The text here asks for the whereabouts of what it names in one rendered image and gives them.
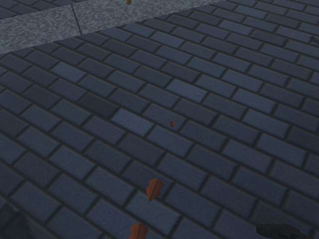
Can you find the right robot hand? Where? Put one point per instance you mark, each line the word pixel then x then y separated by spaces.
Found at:
pixel 279 231

